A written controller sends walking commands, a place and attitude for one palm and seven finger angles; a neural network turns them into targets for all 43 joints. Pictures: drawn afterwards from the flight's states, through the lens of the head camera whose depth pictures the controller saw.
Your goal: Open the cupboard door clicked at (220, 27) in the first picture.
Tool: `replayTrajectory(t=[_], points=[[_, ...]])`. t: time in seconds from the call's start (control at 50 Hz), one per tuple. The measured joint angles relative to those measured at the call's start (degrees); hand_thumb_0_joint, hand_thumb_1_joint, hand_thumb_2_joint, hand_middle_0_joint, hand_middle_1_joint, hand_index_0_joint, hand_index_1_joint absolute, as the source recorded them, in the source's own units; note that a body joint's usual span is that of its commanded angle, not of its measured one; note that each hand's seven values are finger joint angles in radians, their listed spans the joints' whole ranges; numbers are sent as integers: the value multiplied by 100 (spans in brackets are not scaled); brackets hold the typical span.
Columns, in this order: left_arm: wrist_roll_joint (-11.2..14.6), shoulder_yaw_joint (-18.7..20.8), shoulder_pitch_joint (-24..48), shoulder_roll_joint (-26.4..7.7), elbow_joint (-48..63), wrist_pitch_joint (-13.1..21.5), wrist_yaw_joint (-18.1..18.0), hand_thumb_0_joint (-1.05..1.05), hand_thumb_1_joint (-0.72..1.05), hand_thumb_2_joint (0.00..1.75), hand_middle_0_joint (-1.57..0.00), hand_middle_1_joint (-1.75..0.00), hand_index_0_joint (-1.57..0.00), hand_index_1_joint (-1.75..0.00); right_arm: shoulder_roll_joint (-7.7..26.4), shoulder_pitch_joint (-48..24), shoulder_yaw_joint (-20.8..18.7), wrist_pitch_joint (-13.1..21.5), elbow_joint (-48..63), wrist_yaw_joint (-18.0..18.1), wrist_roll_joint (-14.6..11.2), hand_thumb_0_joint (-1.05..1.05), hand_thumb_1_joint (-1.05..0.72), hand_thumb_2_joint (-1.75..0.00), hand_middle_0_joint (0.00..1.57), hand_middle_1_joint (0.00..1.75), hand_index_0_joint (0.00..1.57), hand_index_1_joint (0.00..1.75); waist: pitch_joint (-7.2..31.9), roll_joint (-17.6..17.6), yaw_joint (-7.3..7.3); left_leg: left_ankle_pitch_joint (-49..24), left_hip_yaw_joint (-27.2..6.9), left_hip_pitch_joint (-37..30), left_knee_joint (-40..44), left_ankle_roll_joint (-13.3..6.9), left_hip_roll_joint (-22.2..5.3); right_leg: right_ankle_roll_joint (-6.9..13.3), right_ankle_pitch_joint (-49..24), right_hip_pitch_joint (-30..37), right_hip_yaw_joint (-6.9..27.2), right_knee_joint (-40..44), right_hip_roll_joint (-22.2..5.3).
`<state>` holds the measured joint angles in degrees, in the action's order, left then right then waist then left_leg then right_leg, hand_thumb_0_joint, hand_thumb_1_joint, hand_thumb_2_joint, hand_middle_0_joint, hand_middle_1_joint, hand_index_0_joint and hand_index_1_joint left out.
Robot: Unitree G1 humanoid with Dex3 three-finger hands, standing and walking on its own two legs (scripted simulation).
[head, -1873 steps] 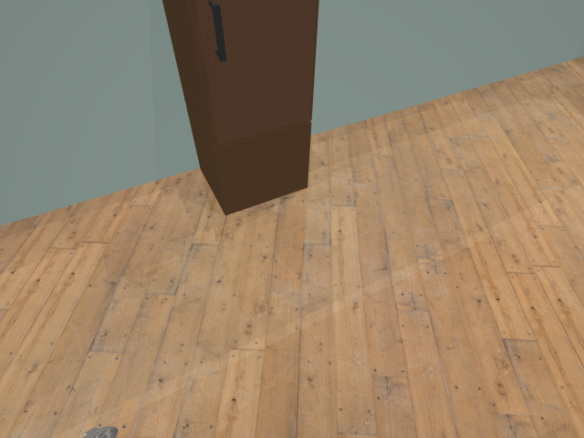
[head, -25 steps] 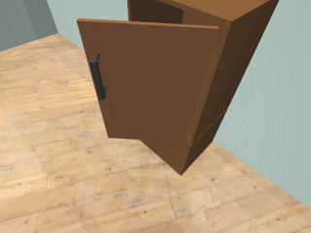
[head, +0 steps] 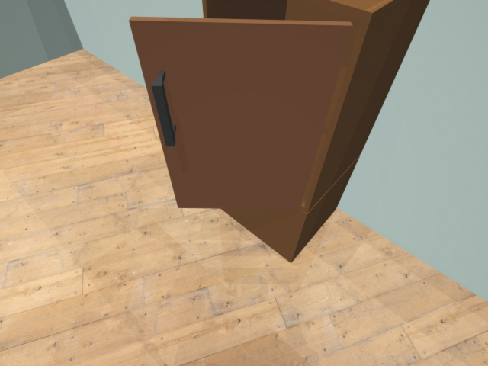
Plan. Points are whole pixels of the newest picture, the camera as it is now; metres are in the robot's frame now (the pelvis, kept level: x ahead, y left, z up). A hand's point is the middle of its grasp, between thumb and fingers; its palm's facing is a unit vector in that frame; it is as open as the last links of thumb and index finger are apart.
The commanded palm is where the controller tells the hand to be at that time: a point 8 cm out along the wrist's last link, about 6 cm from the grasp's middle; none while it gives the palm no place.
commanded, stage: shuffle to correct the standing spot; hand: left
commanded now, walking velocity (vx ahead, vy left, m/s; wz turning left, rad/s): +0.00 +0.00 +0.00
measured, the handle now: (166, 110) +0.60 +0.21 +0.08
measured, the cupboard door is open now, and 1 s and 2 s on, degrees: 41 41 41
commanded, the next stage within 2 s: come to a stop and stand still in 0.34 s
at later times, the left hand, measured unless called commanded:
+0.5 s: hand out of the picture -0.02 +0.15 -0.19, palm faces +0.07 -0.99 -0.14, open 7.4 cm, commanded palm none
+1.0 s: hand (171, 357) +0.17 +0.15 -0.16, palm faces +0.01 -0.96 -0.28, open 7.3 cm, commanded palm none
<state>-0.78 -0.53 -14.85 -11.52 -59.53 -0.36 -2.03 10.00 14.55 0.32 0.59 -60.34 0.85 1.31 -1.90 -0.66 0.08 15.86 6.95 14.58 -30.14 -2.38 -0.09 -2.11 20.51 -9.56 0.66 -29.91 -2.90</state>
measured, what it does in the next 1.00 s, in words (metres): steps on the spot: right foot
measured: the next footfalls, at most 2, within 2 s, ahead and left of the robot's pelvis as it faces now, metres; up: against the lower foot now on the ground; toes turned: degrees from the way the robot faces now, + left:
right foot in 0.82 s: +0.15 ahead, -0.15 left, +0.00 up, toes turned -6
left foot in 1.20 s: +0.09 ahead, +0.09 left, +0.00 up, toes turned +5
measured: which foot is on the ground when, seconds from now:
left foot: down 0.00-0.84, up 0.86-1.00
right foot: down 0.00-0.50, up 0.52-0.80, down 0.82-1.00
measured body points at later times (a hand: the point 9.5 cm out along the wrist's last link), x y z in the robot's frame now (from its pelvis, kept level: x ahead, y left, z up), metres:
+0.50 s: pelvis +0.05 -0.01 -0.01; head +0.08 +0.01 +0.43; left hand -0.02 +0.20 -0.18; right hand +0.08 -0.25 -0.16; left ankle +0.04 +0.07 -0.74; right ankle -0.05 -0.14 -0.73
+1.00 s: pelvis +0.08 -0.05 +0.00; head +0.13 -0.06 +0.44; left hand +0.17 +0.20 -0.14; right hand +0.13 -0.29 -0.17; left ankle +0.02 +0.08 -0.67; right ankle +0.11 -0.14 -0.73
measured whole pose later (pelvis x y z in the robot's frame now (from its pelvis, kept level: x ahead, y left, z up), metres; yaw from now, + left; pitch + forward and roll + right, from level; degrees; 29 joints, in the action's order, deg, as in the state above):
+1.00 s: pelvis +0.08 -0.05 +0.00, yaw +0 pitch +1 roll +1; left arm -1.6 1.8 -8.5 -11.2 -54.2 0.0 -2.4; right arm 10.6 10.1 -3.0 -2.5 -58.4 1.3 0.9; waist -5.7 0.2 0.2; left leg 30.1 1.3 23.0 -59.8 1.5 0.1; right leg 2.5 15.4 -20.1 -5.5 -34.9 -2.4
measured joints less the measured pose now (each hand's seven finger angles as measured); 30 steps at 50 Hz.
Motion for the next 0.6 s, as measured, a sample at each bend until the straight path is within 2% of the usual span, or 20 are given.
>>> replayTrajectory(t=[0.14,0.28,0.34,0.44,0.48,0.5,0.52,0.56,0.6], points=[[5,-6,-77,7,-166,1,16,0,91,90,-19,-30,-20,-30,7,-29,2,41,-122,12,-17,1,-91,-90,20,30,20,30,-32,-48,23,-74,15,-49,116,10,4,0,-53,20,14,69,0],[-67,34,-321,81,-252,-15,113,0,91,90,-19,-30,-20,-30,-9,99,-81,-47,-140,-48,18,1,-90,-90,20,30,20,30,76,-67,42,158,-2,12,-148,62,-41,188,246,-70,1,-271,38],[-63,51,-466,155,-271,71,133,0,91,90,-19,-30,-20,-30,10,180,-107,-48,-151,-60,12,1,-90,-90,20,30,20,30,102,17,63,342,-75,95,-391,114,-133,145,333,-38,-63,-305,118],[-75,109,-766,270,-350,242,78,0,91,90,-19,-30,-20,-30,3,160,-122,-33,-188,-66,3,1,-90,-90,20,30,20,30,81,2,131,1062,-129,446,-1332,61,-163,193,502,177,-193,-231,210],[-75,116,-901,291,-402,241,60,0,91,90,-19,-30,-20,-30,-22,70,-115,39,-146,-61,-16,1,-90,-90,20,30,20,30,35,-100,161,833,-36,366,-916,23,-95,161,597,253,-161,-271,187],[-56,119,-952,297,-441,209,60,0,91,90,-20,-30,-20,-30,-42,10,-107,113,-116,-44,-10,1,-90,-90,20,30,20,30,-4,-162,163,414,18,293,-752,-83,-77,171,666,185,-121,-504,172],[-27,118,-964,299,-503,156,55,0,91,90,-20,-30,-20,-30,-75,-47,-96,182,-82,-14,4,1,-90,-90,20,30,20,30,-38,-235,162,399,87,249,-789,-135,-66,203,708,5,-103,-986,142],[-3,105,-898,309,-608,26,17,0,91,90,-20,-30,-20,-30,-140,-92,-48,262,-4,58,8,1,-90,-90,20,30,20,30,-59,-288,144,598,177,89,-725,-139,-78,258,964,-449,-121,-2069,151],[4,111,-711,316,-612,-57,-13,0,91,90,-20,-30,-20,-30,-174,-111,-47,269,18,163,7,1,-92,-90,20,30,20,30,-95,-274,110,591,181,-101,-443,-109,-75,233,976,-792,-238,-2503,104]])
